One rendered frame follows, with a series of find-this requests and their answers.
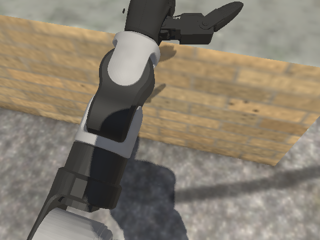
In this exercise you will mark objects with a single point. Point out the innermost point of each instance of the left robot forearm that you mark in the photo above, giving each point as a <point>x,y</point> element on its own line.
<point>108,130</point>

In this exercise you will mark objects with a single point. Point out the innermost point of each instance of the robot left upper arm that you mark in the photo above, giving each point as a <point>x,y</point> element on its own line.
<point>60,224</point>

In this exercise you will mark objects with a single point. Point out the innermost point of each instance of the left robot hand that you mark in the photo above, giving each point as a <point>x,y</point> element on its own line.
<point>154,18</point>

